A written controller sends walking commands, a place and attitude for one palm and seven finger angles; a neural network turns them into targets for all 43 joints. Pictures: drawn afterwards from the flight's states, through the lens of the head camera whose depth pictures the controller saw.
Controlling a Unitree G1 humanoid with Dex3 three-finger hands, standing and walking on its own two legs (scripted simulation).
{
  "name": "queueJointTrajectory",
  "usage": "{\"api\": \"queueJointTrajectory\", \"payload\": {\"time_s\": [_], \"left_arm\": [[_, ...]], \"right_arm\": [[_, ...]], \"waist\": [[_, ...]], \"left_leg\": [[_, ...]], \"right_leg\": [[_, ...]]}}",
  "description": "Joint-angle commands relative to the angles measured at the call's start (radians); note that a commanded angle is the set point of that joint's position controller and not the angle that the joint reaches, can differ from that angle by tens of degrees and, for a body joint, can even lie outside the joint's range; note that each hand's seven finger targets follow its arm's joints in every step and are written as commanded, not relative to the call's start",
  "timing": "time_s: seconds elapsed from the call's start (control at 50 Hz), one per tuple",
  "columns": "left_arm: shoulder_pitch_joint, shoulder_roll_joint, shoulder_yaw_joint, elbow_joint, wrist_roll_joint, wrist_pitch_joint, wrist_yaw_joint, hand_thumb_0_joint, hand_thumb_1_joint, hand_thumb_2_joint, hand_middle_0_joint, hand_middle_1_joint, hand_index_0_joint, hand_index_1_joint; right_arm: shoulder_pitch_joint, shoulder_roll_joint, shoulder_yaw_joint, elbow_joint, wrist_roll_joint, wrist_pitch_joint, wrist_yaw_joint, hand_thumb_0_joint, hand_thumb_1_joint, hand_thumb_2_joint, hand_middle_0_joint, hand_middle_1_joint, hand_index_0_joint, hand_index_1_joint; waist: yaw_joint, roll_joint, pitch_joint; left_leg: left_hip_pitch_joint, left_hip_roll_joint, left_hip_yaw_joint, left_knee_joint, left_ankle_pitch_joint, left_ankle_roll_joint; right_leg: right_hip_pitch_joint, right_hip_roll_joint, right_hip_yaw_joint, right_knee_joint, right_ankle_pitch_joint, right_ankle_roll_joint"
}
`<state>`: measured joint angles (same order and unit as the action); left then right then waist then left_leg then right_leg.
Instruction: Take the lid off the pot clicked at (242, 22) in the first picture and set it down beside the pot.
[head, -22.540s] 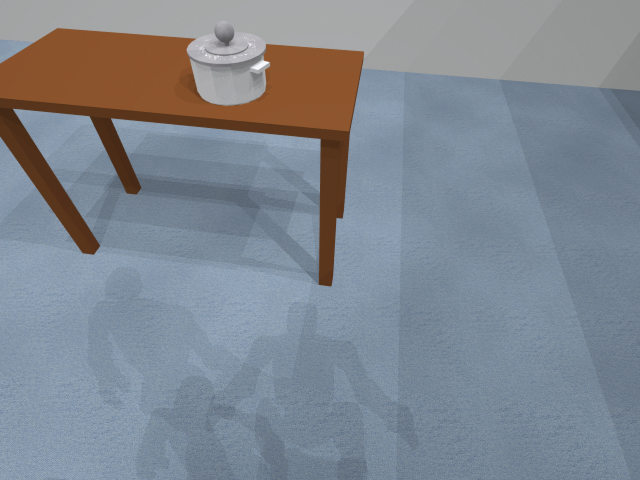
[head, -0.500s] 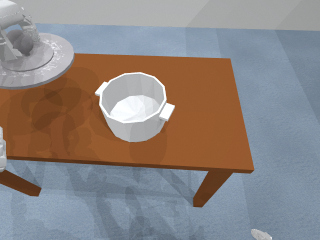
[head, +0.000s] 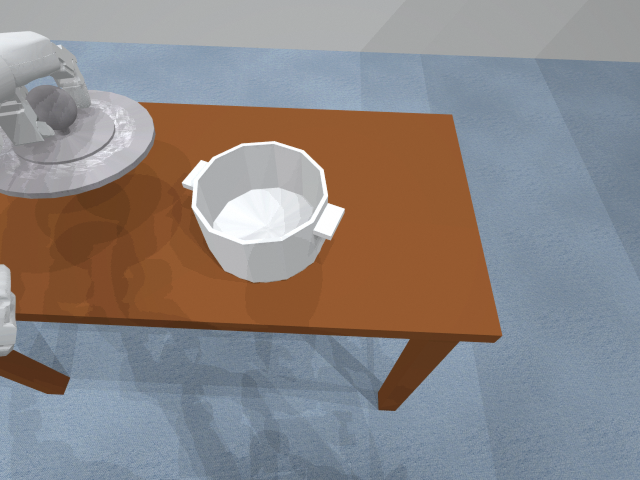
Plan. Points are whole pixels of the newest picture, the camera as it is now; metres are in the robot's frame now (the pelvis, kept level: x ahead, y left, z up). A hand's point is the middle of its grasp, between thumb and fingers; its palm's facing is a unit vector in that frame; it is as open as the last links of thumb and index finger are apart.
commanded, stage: lower the lid onto the table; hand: left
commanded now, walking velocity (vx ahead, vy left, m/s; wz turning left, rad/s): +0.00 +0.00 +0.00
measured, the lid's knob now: (51, 107) +0.51 +0.30 +0.18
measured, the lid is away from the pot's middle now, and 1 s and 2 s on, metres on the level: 0.23 0.23 0.23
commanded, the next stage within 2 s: none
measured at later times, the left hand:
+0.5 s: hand (46, 142) +0.47 +0.30 +0.16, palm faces -0.42 -0.07 -0.90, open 8.1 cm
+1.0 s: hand (59, 164) +0.46 +0.30 +0.13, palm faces -0.45 -0.06 -0.89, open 8.1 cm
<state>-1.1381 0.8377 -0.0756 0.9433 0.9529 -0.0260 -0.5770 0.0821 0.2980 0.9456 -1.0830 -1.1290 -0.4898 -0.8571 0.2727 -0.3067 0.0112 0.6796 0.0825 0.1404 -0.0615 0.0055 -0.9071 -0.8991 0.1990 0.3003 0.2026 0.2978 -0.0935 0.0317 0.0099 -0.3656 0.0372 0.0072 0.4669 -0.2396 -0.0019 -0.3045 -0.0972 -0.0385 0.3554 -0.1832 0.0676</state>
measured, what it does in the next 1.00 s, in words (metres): stands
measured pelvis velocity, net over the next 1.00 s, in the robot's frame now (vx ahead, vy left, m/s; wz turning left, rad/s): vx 0.00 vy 0.00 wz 0.00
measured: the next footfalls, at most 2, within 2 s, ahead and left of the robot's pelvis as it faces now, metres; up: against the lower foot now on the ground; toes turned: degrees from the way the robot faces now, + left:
none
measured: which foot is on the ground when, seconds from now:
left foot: down 0.00-1.00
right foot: down 0.00-1.00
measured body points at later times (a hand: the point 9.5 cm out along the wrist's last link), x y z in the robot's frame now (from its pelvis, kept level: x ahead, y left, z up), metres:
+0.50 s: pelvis +0.00 +0.00 +0.00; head +0.08 +0.00 +0.44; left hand +0.49 +0.30 +0.21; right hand +0.06 -0.28 -0.13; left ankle -0.01 +0.12 -0.74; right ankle -0.02 -0.18 -0.74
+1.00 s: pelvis +0.00 +0.00 +0.00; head +0.08 +0.00 +0.44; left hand +0.48 +0.30 +0.18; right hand +0.06 -0.28 -0.13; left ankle -0.01 +0.12 -0.74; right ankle -0.02 -0.18 -0.74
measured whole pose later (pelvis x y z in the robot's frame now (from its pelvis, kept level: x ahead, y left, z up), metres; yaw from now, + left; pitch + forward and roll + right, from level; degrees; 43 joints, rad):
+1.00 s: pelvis +0.00 +0.00 +0.00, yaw +0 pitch +10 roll -2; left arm -1.03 0.82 -0.06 0.97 0.94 -0.11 -0.52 0.08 0.30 0.94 -1.08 -1.13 -0.48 -0.86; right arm 0.26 -0.29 0.00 0.68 0.08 0.18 -0.06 0.00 -0.91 -0.90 0.20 0.30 0.20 0.30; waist -0.09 0.03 -0.01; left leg -0.44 0.04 0.00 0.53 -0.27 0.00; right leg -0.38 -0.09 -0.03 0.41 -0.21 0.07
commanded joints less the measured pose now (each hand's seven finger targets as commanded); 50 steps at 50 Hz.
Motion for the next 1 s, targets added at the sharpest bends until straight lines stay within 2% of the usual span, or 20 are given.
{"api": "queueJointTrajectory", "payload": {"time_s": [0.0,0.04,0.08,0.18,0.22,0.3,0.34,0.36,0.42,0.46,0.5,0.54,0.6,0.64,0.7,0.76,0.82,0.9,0.94,0.98], "left_arm": [[-0.531,0.319,0.106,-0.174,0.0,-0.006,0.065,0.0,0.607,1.081,-1.081,-1.13,-0.73,-0.996],[-0.543,0.362,0.126,-0.183,-0.003,-0.013,0.069,0.0,0.607,1.081,-1.081,-1.13,-0.73,-0.996],[-0.575,0.338,0.11,-0.221,0.009,-0.017,0.074,0.0,0.607,1.081,-1.081,-1.13,-0.73,-0.996],[-0.543,0.383,0.146,-0.184,0.007,-0.032,0.079,0.0,0.607,1.081,-1.081,-1.13,-0.73,-0.996],[-0.543,0.357,0.125,-0.201,0.004,-0.037,0.081,0.0,0.607,1.081,-1.081,-1.13,-0.73,-0.996],[-0.531,0.318,0.097,-0.182,-0.007,-0.038,0.077,0.0,0.607,1.081,-1.081,-1.13,-0.73,-0.996],[-0.555,0.321,0.096,-0.234,-0.012,-0.047,0.084,0.0,0.607,1.081,-1.081,-1.13,-0.73,-0.996],[-0.539,0.296,0.082,-0.22,-0.009,-0.047,0.084,0.0,0.607,1.081,-1.081,-1.13,-0.73,-0.996],[-0.519,0.328,0.111,-0.191,-0.021,-0.049,0.079,0.0,0.607,1.081,-1.081,-1.13,-0.73,-0.996],[-0.562,0.325,0.102,-0.265,-0.017,-0.062,0.087,0.0,0.607,1.081,-1.081,-1.13,-0.73,-0.996],[-0.533,0.298,0.098,-0.26,-0.02,-0.065,0.09,0.0,0.607,1.081,-1.081,-1.13,-0.73,-0.996],[-0.47,0.371,0.16,-0.202,-0.027,-0.072,0.091,0.0,0.607,1.081,-1.081,-1.13,-0.73,-0.996],[-0.494,0.318,0.119,-0.213,-0.019,-0.068,0.093,0.0,0.607,1.081,-1.081,-1.13,-0.73,-0.996],[-0.447,0.379,0.165,-0.181,-0.011,-0.074,0.106,0.0,0.607,1.081,-1.081,-1.13,-0.73,-0.996],[-0.476,0.334,0.132,-0.209,-0.007,-0.077,0.108,0.0,0.607,1.081,-1.081,-1.13,-0.73,-0.996],[-0.46,0.364,0.164,-0.243,-0.011,-0.085,0.114,0.0,0.607,1.081,-1.081,-1.13,-0.73,-0.996],[-0.404,0.345,0.155,-0.15,-0.023,-0.08,0.107,0.0,0.607,1.081,-1.081,-1.13,-0.73,-0.996],[-0.458,0.291,0.105,-0.241,-0.021,-0.091,0.111,0.0,0.607,1.081,-1.081,-1.13,-0.73,-0.996],[-0.424,0.322,0.136,-0.197,-0.034,-0.098,0.115,0.0,0.607,1.081,-1.081,-1.13,-0.73,-0.996],[-0.439,0.275,0.09,-0.154,-0.033,-0.093,0.113,0.0,0.607,1.081,-1.081,-1.13,-0.73,-0.996]], "right_arm": [[0.043,-0.16,-0.056,-0.082,-0.001,-0.025,-0.005,0.0,-0.9,-0.9,0.2,0.3,0.2,0.3],[0.043,-0.173,-0.058,-0.079,0.0,-0.02,-0.004,0.0,-0.9,-0.9,0.2,0.3,0.2,0.3],[0.039,-0.159,-0.061,-0.088,-0.002,-0.02,-0.005,0.0,-0.9,-0.9,0.2,0.3,0.2,0.3],[0.05,-0.165,-0.06,-0.084,-0.003,-0.017,-0.008,0.0,-0.9,-0.9,0.2,0.3,0.2,0.3],[0.046,-0.159,-0.06,-0.088,-0.001,-0.015,-0.007,0.0,-0.9,-0.9,0.2,0.3,0.2,0.3],[0.057,-0.16,-0.062,-0.077,-0.001,-0.013,-0.006,0.0,-0.9,-0.9,0.2,0.3,0.2,0.3],[0.054,-0.162,-0.067,-0.077,-0.004,-0.014,-0.007,0.0,-0.9,-0.9,0.2,0.3,0.2,0.3],[0.064,-0.157,-0.066,-0.073,-0.007,-0.015,-0.007,0.0,-0.9,-0.9,0.2,0.3,0.2,0.3],[0.063,-0.163,-0.062,-0.067,-0.003,-0.012,-0.008,0.0,-0.9,-0.9,0.2,0.3,0.2,0.3],[0.062,-0.161,-0.065,-0.072,-0.008,-0.012,-0.008,0.0,-0.9,-0.9,0.2,0.3,0.2,0.3],[0.061,-0.155,-0.068,-0.069,-0.009,-0.016,-0.008,0.0,-0.9,-0.9,0.2,0.3,0.2,0.3],[0.065,-0.17,-0.066,-0.065,-0.01,-0.012,-0.005,0.0,-0.9,-0.9,0.2,0.3,0.2,0.3],[0.051,-0.158,-0.067,-0.073,-0.004,-0.003,-0.002,0.0,-0.9,-0.9,0.2,0.3,0.2,0.3],[0.056,-0.167,-0.066,-0.075,-0.006,0.001,-0.002,0.0,-0.9,-0.9,0.2,0.3,0.2,0.3],[0.049,-0.156,-0.068,-0.081,-0.006,0.005,-0.002,0.0,-0.9,-0.9,0.2,0.3,0.2,0.3],[0.056,-0.158,-0.072,-0.084,-0.012,0.007,0.002,0.0,-0.9,-0.9,0.2,0.3,0.2,0.3],[0.05,-0.159,-0.067,-0.078,-0.005,0.013,-0.002,0.0,-0.9,-0.9,0.2,0.3,0.2,0.3],[0.051,-0.153,-0.073,-0.072,-0.007,0.013,-0.005,0.0,-0.9,-0.9,0.2,0.3,0.2,0.3],[0.062,-0.161,-0.074,-0.066,-0.009,0.01,-0.008,0.0,-0.9,-0.9,0.2,0.3,0.2,0.3],[0.059,-0.157,-0.067,-0.058,-0.003,0.013,-0.013,0.0,-0.9,-0.9,0.2,0.3,0.2,0.3]], "waist": [[-0.002,0.078,-0.45],[0.002,0.07,-0.456],[-0.004,0.104,-0.49],[0.0,0.077,-0.49],[-0.004,0.12,-0.503],[-0.013,0.099,-0.482],[-0.013,0.151,-0.515],[-0.019,0.139,-0.514],[-0.013,0.09,-0.489],[-0.014,0.138,-0.542],[-0.012,0.159,-0.532],[0.0,0.111,-0.509],[-0.006,0.116,-0.487],[0.003,0.092,-0.5],[-0.005,0.119,-0.523],[-0.001,0.136,-0.564],[-0.006,0.072,-0.483],[-0.014,0.148,-0.516],[-0.013,0.096,-0.51],[-0.027,0.085,-0.466]], "left_leg": [[0.267,-0.065,0.02,-0.003,0.4,0.08],[0.252,-0.065,0.022,-0.002,0.393,0.078],[0.285,-0.064,0.019,0.004,0.413,0.081],[0.259,-0.064,0.024,0.012,0.414,0.084],[0.282,-0.062,0.018,0.017,0.47,0.081],[0.28,-0.06,0.022,0.023,0.451,0.084],[0.319,-0.058,0.016,0.033,0.511,0.081],[0.325,-0.058,0.013,0.036,0.503,0.083],[0.276,-0.061,0.018,0.032,0.442,0.085],[0.325,-0.057,0.01,0.035,0.504,0.083],[0.349,-0.055,0.002,0.046,0.552,0.082],[0.293,-0.061,0.008,0.048,0.518,0.083],[0.279,-0.059,0.011,0.039,0.491,0.081],[0.26,-0.063,0.013,0.049,0.499,0.081],[0.283,-0.059,0.009,0.048,0.518,0.081],[0.321,-0.057,0.001,0.061,0.559,0.082],[0.234,-0.064,0.019,0.055,0.442,0.083],[0.311,-0.056,0.009,0.068,0.527,0.08],[0.282,-0.059,0.013,0.073,0.48,0.084],[0.235,-0.062,0.024,0.063,0.394,0.082]], "right_leg": [[0.105,0.116,-0.06,0.021,0.303,-0.087],[0.113,0.108,-0.056,0.028,0.317,-0.09],[0.11,0.114,-0.056,0.027,0.315,-0.088],[0.123,0.112,-0.053,0.036,0.337,-0.085],[0.106,0.115,-0.055,0.041,0.345,-0.086],[0.081,0.119,-0.058,0.035,0.329,-0.083],[0.065,0.115,-0.055,0.04,0.336,-0.088],[0.051,0.125,-0.057,0.039,0.321,-0.083],[0.077,0.12,-0.057,0.04,0.326,-0.083],[0.067,0.123,-0.056,0.047,0.333,-0.084],[0.043,0.125,-0.057,0.047,0.331,-0.084],[0.067,0.117,-0.053,0.052,0.346,-0.086],[0.058,0.118,-0.059,0.052,0.337,-0.085],[0.075,0.116,-0.054,0.063,0.355,-0.088],[0.065,0.12,-0.057,0.066,0.351,-0.085],[0.054,0.124,-0.053,0.068,0.339,-0.082],[0.057,0.119,-0.057,0.062,0.324,-0.082],[0.008,0.126,-0.059,0.069,0.318,-0.084],[0.014,0.123,-0.056,0.07,0.308,-0.085],[0.004,0.123,-0.06,0.068,0.287,-0.084]]}}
